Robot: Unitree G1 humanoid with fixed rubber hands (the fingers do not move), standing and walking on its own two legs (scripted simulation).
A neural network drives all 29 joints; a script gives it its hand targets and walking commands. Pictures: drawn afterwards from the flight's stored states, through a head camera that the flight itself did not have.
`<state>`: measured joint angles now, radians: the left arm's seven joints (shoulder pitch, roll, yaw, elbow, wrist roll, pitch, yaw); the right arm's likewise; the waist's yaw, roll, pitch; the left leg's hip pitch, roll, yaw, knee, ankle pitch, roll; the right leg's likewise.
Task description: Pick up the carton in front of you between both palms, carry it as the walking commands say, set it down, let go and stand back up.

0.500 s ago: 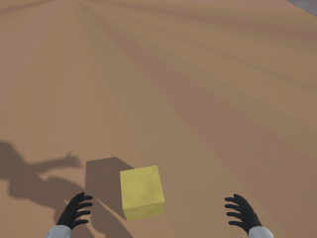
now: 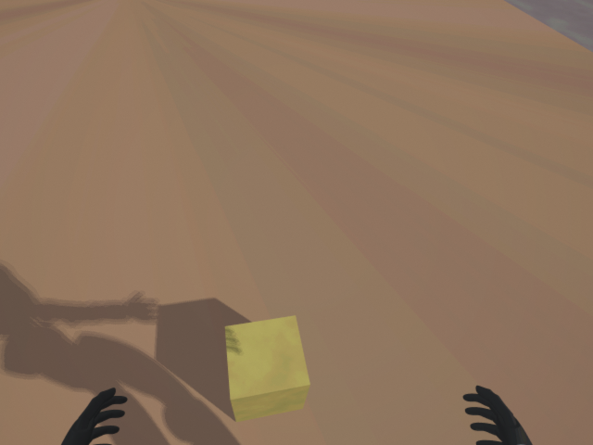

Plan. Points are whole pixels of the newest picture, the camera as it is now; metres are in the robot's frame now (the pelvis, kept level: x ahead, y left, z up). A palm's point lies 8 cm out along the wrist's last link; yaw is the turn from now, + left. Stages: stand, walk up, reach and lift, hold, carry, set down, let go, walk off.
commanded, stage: stand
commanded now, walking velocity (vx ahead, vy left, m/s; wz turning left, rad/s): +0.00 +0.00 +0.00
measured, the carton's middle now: (265, 369) +0.43 +0.05 -0.64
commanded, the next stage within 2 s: none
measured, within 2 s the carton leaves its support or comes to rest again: neither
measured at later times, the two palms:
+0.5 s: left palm out of the picture +0.13 +0.29 -0.09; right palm out of the picture +0.12 -0.29 -0.08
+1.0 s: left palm out of the picture +0.08 +0.30 -0.10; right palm out of the picture +0.09 -0.30 -0.08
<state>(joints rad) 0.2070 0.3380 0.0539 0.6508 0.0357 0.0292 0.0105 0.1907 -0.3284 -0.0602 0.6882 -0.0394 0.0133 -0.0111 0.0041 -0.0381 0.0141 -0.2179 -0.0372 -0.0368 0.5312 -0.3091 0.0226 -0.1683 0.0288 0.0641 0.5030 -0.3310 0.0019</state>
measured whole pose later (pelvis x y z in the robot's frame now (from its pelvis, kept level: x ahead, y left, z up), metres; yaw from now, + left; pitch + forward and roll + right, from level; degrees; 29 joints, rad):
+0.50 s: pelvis +0.00 +0.01 +0.01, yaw +0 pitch -1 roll +0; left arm 0.16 0.36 0.02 0.81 0.03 0.00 0.03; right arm 0.15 -0.34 -0.03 0.84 -0.03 0.00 -0.02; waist -0.01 -0.03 0.01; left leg -0.16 -0.05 -0.03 0.45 -0.28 0.03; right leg -0.11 0.01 0.08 0.44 -0.30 0.01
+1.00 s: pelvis -0.02 +0.00 +0.01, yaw +0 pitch -2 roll +0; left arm 0.16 0.38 0.02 0.93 0.02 -0.01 0.02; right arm 0.13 -0.36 -0.02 0.96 -0.02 -0.01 -0.01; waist 0.00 -0.02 0.02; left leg -0.13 -0.04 -0.04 0.39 -0.21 0.03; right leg -0.08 0.02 0.07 0.36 -0.24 0.01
